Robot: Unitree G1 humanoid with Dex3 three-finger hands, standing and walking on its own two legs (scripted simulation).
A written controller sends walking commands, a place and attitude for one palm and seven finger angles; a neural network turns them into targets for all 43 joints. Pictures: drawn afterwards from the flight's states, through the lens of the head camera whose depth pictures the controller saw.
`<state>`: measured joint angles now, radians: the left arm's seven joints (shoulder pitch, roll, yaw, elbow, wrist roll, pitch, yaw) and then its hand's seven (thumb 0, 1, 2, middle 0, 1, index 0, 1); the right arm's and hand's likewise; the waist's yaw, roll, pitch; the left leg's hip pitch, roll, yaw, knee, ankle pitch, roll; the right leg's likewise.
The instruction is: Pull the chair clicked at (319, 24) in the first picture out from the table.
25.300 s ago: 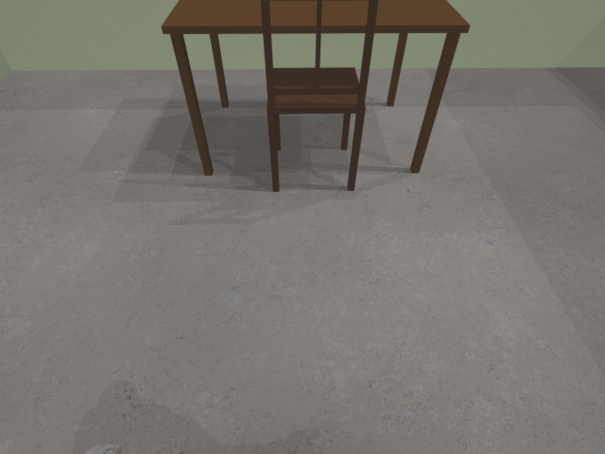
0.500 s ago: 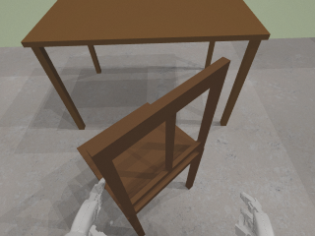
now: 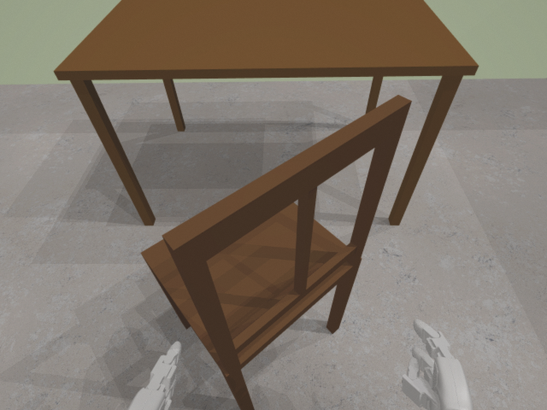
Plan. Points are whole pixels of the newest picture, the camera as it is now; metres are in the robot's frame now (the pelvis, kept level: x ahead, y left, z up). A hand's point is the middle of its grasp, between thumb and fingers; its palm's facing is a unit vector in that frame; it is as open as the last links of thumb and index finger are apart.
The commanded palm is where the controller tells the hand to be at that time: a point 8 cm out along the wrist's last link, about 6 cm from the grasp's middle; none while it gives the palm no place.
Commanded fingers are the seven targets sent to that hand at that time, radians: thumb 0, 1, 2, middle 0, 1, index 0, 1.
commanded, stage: draw the hand back to the body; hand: left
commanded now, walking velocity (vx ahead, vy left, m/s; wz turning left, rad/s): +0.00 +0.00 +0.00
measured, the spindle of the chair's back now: (303, 247) +0.39 -0.03 +0.00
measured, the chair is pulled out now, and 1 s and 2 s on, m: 0.52 0.52 0.52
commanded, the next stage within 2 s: step back with the hand held close in 1.70 s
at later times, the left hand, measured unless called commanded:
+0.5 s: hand (152, 409) +0.13 +0.14 +0.07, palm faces -0.01 -1.00 -0.05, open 17.5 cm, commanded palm +0.09 +0.21 +0.08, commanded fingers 0.00 -0.55 0.20 0.00 0.00 0.00 0.00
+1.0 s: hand (51, 337) +0.18 +0.23 +0.14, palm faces +0.31 -0.87 -0.39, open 13.9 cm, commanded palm +0.13 +0.27 +0.18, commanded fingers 0.00 0.36 0.64 -0.12 -0.19 -0.12 -0.19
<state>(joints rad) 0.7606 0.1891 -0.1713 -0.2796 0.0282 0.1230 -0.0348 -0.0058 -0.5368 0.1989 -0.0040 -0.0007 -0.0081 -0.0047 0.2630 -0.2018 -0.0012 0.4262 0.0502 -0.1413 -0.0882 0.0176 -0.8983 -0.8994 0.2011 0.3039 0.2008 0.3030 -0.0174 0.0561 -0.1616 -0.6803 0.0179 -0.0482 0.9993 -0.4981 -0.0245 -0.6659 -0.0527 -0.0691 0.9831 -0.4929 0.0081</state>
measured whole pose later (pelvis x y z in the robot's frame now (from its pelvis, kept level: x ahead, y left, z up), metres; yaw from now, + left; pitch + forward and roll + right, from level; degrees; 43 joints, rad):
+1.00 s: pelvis +0.02 +0.01 +0.05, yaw -1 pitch -1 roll -1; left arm 0.68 0.31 0.15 -0.44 -0.05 -0.03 0.15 0.00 0.02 0.47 -0.08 -0.11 -0.09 -0.12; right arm 0.22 -0.21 0.03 0.57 0.04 -0.14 -0.14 0.02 -0.90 -0.90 0.20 0.30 0.20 0.30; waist 0.05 0.07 -0.02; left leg -0.24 0.02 -0.03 0.64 -0.38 -0.01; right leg -0.22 -0.04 -0.06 0.60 -0.35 0.02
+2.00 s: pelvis +0.02 +0.00 +0.06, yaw -3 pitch -1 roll -1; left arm 0.48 0.37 0.41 -0.41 -0.07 -0.15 0.12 0.02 0.89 0.90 -0.21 -0.30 -0.21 -0.31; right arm 0.14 -0.23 0.01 0.59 0.01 -0.07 -0.07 0.02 -0.90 -0.90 0.20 0.30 0.20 0.30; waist 0.02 0.07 0.04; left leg -0.15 0.04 0.01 0.47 -0.29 -0.02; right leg -0.15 -0.02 -0.04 0.43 -0.25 0.02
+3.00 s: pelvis -0.07 +0.02 +0.04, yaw -2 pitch +2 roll -2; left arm 0.57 0.44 0.48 -0.58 -0.04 -0.27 0.17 0.02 0.89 0.90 -0.21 -0.30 -0.22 -0.31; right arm 0.18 -0.19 -0.02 0.60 0.01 -0.15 -0.07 0.02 -0.90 -0.90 0.20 0.30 0.20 0.30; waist -0.01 -0.02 0.06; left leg -0.45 0.03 -0.01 0.66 -0.24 0.00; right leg -0.42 -0.03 -0.04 0.57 -0.18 0.03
